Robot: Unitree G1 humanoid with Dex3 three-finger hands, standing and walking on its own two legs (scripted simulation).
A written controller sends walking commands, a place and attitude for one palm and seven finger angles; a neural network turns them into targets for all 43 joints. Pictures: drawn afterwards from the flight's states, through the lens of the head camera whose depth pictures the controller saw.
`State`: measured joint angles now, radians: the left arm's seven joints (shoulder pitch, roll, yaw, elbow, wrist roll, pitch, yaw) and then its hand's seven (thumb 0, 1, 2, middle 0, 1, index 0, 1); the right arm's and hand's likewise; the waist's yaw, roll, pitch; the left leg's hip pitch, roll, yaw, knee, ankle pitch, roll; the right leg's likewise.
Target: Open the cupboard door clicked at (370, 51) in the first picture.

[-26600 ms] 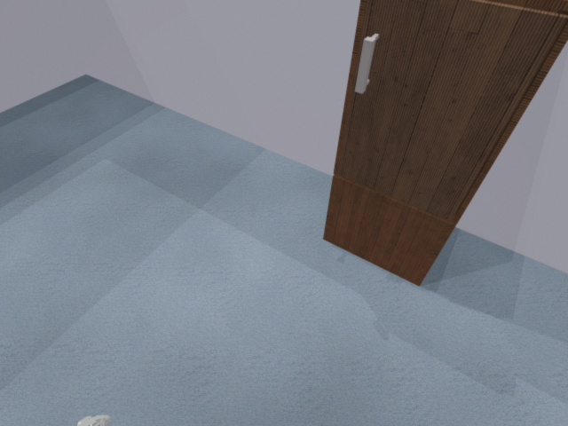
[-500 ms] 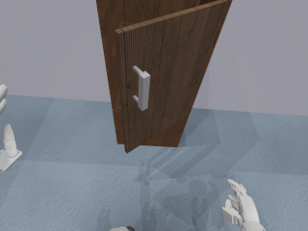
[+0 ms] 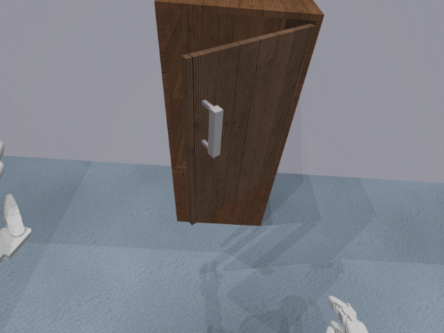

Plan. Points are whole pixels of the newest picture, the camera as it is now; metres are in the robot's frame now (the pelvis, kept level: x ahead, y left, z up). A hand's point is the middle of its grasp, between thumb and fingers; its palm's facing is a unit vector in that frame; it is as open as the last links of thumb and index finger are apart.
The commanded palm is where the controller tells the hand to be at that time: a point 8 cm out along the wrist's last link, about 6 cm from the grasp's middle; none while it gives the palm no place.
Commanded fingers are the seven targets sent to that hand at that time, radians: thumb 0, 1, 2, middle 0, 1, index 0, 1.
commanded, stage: stop stepping back and stand still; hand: left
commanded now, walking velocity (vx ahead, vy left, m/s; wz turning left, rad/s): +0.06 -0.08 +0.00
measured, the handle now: (210, 128) +0.55 +0.05 +0.08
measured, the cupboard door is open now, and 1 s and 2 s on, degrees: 40 40 40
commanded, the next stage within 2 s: let the arm hang, fingers relaxed in 0.14 s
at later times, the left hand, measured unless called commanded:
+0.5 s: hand out of the picture +0.08 +0.17 -0.16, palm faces +0.03 -0.98 -0.17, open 7.4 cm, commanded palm none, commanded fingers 0.00 0.90 0.90 -0.20 -0.30 -0.20 -0.30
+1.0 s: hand out of the picture -0.06 +0.17 -0.17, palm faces +0.12 -0.97 -0.21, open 7.4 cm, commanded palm none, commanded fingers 0.00 0.90 0.90 -0.20 -0.30 -0.20 -0.30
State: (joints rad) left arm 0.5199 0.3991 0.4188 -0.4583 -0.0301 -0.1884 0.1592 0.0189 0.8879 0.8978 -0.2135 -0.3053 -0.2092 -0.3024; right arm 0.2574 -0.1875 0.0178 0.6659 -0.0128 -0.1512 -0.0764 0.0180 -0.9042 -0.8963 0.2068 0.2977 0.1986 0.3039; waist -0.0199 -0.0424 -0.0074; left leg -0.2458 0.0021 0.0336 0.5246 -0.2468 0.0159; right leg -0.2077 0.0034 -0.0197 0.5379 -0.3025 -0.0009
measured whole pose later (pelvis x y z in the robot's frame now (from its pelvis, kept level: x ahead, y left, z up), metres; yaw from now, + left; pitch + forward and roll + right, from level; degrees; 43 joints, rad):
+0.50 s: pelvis -0.01 +0.00 -0.01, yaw +3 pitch -1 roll +0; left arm 0.24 0.17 0.01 0.81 0.03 0.07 0.00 0.01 0.91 0.90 -0.20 -0.30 -0.20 -0.30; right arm 0.19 -0.24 0.00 0.92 -0.04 0.01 -0.01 0.01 -0.91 -0.90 0.20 0.30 0.20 0.30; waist -0.04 -0.02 0.04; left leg -0.32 -0.02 -0.02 0.61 -0.26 0.01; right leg -0.26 -0.01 -0.07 0.61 -0.33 -0.02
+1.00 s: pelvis -0.01 +0.00 +0.01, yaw +4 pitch -2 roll +0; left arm 0.33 0.13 0.02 1.17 0.01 0.01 0.03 0.01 0.91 0.90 -0.20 -0.30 -0.20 -0.30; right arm 0.28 -0.13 0.01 1.14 -0.03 0.02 -0.03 0.01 -0.91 -0.90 0.21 0.30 0.20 0.30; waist 0.00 0.04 0.05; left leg -0.23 -0.02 -0.02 0.45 -0.18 0.02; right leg -0.17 -0.01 -0.07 0.45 -0.25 -0.01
